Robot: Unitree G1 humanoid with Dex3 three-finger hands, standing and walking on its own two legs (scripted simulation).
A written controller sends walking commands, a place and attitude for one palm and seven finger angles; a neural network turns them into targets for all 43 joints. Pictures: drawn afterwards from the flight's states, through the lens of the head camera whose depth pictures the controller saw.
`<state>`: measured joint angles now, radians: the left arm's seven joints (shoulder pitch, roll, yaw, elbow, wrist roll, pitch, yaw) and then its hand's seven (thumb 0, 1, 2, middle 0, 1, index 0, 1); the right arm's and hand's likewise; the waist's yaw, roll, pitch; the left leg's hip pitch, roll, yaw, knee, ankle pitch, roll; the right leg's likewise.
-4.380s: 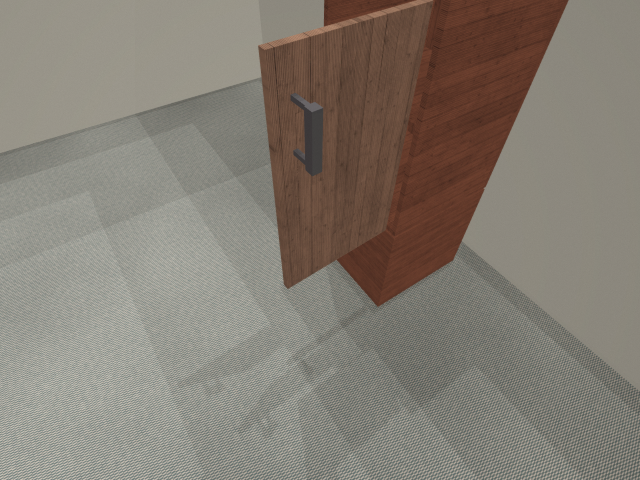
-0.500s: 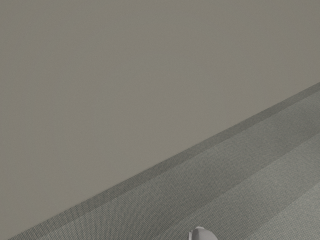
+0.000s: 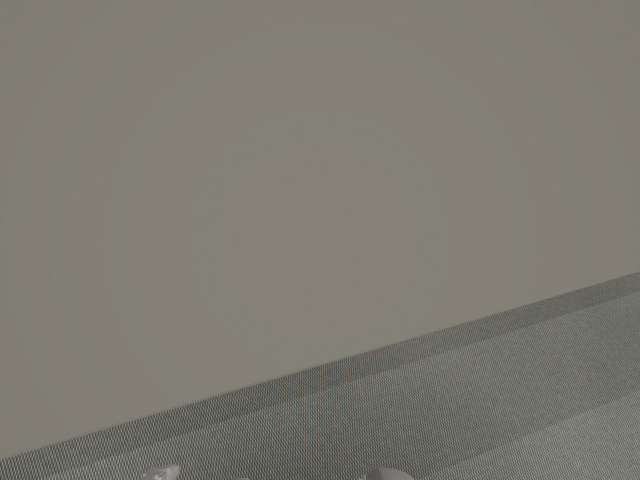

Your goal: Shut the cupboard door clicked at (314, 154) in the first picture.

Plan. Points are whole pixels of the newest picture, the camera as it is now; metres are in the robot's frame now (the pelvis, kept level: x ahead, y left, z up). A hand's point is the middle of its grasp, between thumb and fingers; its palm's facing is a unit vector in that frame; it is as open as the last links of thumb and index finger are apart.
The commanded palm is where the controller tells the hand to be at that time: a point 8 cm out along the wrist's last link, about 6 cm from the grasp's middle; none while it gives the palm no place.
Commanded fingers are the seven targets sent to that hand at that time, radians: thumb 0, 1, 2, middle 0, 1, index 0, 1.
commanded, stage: turn to face it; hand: left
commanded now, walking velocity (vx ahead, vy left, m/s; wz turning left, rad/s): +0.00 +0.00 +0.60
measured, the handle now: out of the picture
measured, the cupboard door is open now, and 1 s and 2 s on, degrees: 93 93 93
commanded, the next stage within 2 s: none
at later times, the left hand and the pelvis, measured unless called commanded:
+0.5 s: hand out of the picture +0.02 +0.14 -0.14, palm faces +0.35 -0.90 -0.27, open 7.4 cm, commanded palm none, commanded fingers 0.00 0.90 0.90 -0.20 -0.30 -0.20 -0.30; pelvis +0.04 -0.07 +0.02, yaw +20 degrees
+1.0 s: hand out of the picture +0.05 +0.16 -0.14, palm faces +0.58 -0.76 -0.29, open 7.4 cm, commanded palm none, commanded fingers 0.00 0.90 0.90 -0.20 -0.30 -0.20 -0.30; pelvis +0.07 -0.08 +0.00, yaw +37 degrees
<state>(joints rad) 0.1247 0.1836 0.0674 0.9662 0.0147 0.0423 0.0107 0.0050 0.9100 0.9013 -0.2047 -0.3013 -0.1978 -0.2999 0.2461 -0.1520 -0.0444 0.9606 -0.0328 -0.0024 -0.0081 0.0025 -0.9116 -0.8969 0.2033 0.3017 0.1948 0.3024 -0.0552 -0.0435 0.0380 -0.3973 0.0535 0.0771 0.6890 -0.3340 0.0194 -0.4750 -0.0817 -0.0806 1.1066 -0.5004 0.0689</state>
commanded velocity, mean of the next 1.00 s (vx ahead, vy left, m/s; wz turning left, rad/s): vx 0.00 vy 0.00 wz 0.60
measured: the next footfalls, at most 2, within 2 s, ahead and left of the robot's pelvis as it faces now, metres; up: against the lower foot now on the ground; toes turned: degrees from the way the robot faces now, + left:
right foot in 0.22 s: +0.09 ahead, -0.16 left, +0.00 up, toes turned +4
left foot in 0.62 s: +0.02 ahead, +0.07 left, +0.00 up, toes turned +31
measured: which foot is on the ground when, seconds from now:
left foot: down 0.00-0.22, up 0.24-0.60, down 0.62-0.96, up 0.98-1.00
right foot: up 0.00-0.20, down 0.22-0.60, up 0.62-0.94, down 0.96-1.00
